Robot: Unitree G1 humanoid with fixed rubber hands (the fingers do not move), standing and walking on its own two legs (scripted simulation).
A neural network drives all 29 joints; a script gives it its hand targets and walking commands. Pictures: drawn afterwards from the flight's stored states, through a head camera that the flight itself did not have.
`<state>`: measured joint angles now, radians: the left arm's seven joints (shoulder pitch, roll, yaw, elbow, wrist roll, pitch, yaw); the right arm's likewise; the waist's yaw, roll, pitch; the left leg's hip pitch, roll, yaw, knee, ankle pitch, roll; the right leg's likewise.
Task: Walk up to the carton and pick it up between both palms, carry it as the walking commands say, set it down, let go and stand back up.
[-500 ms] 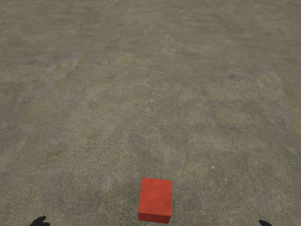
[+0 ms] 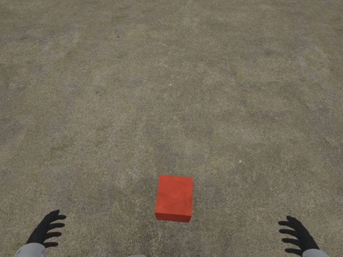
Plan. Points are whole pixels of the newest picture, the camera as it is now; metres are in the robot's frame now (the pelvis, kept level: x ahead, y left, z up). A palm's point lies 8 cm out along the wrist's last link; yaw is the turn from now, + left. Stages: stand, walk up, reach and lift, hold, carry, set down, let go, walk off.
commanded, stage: reach and lift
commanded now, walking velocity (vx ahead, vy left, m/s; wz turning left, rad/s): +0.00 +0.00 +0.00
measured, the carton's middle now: (174, 199) +0.43 +0.01 -0.68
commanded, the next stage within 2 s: none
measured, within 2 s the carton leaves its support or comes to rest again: neither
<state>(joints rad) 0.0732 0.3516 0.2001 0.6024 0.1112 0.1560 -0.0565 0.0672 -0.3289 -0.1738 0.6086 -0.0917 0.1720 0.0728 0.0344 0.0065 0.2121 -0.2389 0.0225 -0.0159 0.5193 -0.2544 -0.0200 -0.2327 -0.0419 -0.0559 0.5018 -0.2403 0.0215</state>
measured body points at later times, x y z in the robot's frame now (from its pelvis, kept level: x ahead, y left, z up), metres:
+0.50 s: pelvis -0.02 +0.00 -0.06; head +0.14 +0.00 +0.36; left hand +0.27 +0.29 -0.15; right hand +0.29 -0.25 -0.15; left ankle +0.02 +0.13 -0.74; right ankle +0.02 -0.13 -0.74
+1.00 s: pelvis -0.05 +0.01 -0.10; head +0.21 +0.01 +0.27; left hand +0.41 +0.22 -0.20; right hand +0.41 -0.20 -0.20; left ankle +0.02 +0.13 -0.74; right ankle +0.02 -0.13 -0.74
